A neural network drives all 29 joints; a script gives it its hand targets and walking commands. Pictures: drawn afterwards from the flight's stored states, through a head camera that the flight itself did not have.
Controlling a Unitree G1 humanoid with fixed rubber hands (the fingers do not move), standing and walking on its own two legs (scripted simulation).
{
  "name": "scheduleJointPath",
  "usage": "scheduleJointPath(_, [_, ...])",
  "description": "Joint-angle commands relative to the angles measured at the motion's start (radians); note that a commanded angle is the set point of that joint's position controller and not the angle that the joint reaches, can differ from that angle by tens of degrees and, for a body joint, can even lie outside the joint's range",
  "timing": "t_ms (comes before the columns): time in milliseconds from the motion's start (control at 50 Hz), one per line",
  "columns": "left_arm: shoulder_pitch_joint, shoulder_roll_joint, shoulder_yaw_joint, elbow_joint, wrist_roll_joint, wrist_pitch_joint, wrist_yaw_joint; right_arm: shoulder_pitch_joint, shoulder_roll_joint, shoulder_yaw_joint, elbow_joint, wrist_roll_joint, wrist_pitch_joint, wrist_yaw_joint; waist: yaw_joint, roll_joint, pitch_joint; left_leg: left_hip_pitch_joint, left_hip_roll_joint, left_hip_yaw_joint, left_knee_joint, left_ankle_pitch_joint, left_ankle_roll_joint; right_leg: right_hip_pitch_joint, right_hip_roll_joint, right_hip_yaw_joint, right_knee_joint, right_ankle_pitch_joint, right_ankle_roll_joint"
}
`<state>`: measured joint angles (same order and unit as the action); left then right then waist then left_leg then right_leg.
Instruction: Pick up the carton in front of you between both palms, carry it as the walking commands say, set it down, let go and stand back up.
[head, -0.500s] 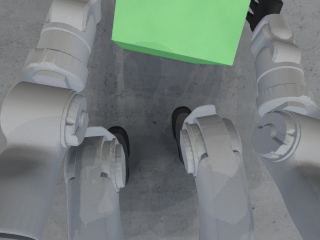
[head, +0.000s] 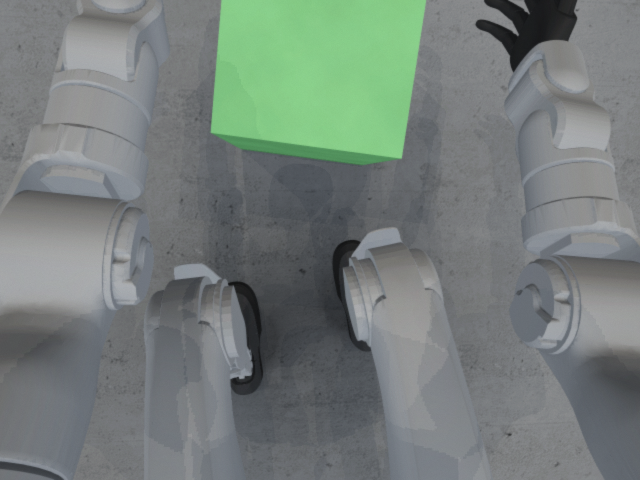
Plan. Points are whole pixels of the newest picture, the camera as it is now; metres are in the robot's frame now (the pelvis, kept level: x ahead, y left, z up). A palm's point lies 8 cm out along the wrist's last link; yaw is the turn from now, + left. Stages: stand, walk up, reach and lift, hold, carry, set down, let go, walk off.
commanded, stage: set down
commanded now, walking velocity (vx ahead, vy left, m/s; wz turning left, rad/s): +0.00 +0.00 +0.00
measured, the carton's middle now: (313, 79) +0.53 -0.08 -0.29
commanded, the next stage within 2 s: let go in 0.72 s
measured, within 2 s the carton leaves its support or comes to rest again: neither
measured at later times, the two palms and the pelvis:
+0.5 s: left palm out of the picture +0.60 +0.09 +0.03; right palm out of the picture +0.49 -0.29 +0.03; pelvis +0.02 +0.01 +0.12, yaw +0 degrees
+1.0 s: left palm out of the picture +0.52 +0.12 +0.15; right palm out of the picture +0.44 -0.28 +0.15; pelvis +0.06 -0.01 +0.26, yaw +1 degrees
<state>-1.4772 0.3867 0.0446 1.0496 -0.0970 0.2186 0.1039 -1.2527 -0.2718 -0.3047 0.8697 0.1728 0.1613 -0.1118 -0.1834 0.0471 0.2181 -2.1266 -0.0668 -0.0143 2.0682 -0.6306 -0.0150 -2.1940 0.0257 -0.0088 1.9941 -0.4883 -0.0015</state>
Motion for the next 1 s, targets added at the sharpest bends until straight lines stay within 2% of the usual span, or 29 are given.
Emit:
scheduleJointPath(0, [-0.238, 0.088, 0.067, -0.029, 0.039, -0.023, -0.019, -0.201, -0.094, -0.025, -0.097, -0.038, -0.013, 0.008, -0.037, -0.007, -1.096, 0.256, -0.044, 0.065, -0.237, 0.087, 0.027, 0.783, 0.015, -0.026, -0.227, 0.322, 0.057])
scheduleJointPath(60, [-0.229, 0.088, 0.089, -0.013, 0.067, -0.033, -0.028, -0.185, -0.088, -0.041, -0.098, -0.057, -0.015, 0.018, -0.034, 0.001, -1.111, 0.284, -0.045, 0.062, -0.291, 0.098, 0.025, 0.769, 0.018, -0.037, -0.267, 0.327, 0.064])
scheduleJointPath(100, [-0.232, 0.084, 0.089, -0.028, 0.074, -0.032, -0.029, -0.17, -0.093, -0.052, -0.105, -0.063, -0.012, 0.023, -0.043, 0.02, -1.146, 0.336, -0.046, 0.061, -0.326, 0.112, 0.021, 0.765, 0.02, -0.049, -0.295, 0.335, 0.066])
scheduleJointPath(240, [-0.244, 0.053, 0.045, -0.177, 0.063, 0.007, -0.026, -0.115, -0.14, -0.087, -0.186, -0.064, 0.018, 0.045, -0.086, 0.126, -1.348, 0.617, -0.052, 0.057, -0.434, 0.224, 0.002, 0.8, 0.024, -0.089, -0.399, 0.419, 0.061])
scheduleJointPath(340, [-0.206, 0.036, 0.048, -0.252, 0.075, 0.04, -0.024, -0.063, -0.152, -0.097, -0.239, -0.059, 0.045, 0.069, -0.082, 0.162, -1.412, 0.763, -0.054, 0.052, -0.516, 0.316, -0.007, 0.843, 0.029, -0.099, -0.479, 0.482, 0.06])
scheduleJointPath(460, [-0.125, 0.02, 0.089, -0.248, 0.104, 0.045, -0.033, -0.01, -0.13, -0.098, -0.238, -0.072, 0.049, 0.095, -0.06, 0.132, -1.355, 0.806, -0.053, 0.041, -0.635, 0.365, -0.01, 0.906, 0.034, -0.092, -0.587, 0.519, 0.064])
scheduleJointPath(580, [-0.063, 0.008, 0.116, -0.22, 0.118, 0.024, -0.049, 0.024, -0.11, -0.108, -0.23, -0.101, 0.03, 0.108, -0.051, 0.088, -1.307, 0.847, -0.05, 0.028, -0.768, 0.398, -0.011, 1.014, 0.036, -0.078, -0.709, 0.558, 0.065])
scheduleJointPath(680, [-0.039, -0.003, 0.128, -0.202, 0.126, 0.007, -0.064, 0.043, -0.095, -0.121, -0.213, -0.122, 0.012, 0.116, -0.047, 0.08, -1.259, 0.916, -0.04, 0.012, -0.876, 0.413, -0.013, 1.069, 0.03, -0.066, -0.813, 0.562, 0.061])
scheduleJointPath(780, [0.073, -0.05, 0.161, -0.201, 0.167, -0.01, -0.057, 0.128, -0.079, -0.118, -0.203, -0.162, -0.011, 0.141, -0.024, 0.075, -1.279, 1.018, -0.034, -0.002, -0.974, 0.473, -0.02, 1.168, 0.027, -0.056, -0.903, 0.588, 0.05])
scheduleJointPath(880, [0.316, -0.158, 0.197, -0.329, 0.231, -0.026, -0.006, 0.321, -0.081, -0.09, -0.268, -0.228, -0.03, 0.192, -0.001, 0.053, -1.323, 1.148, -0.039, -0.003, -1.077, 0.578, -0.036, 1.354, 0.029, -0.043, -0.981, 0.669, 0.03])
scheduleJointPath(980, [0.548, -0.22, 0.189, -0.524, 0.245, -0.047, 0.037, 0.527, -0.096, -0.019, -0.351, -0.25, -0.046, 0.234, 0.014, 0.004, -1.186, 1.19, -0.039, 0.005, -1.197, 0.523, -0.039, 1.552, 0.02, -0.011, -1.082, 0.653, 0.013])
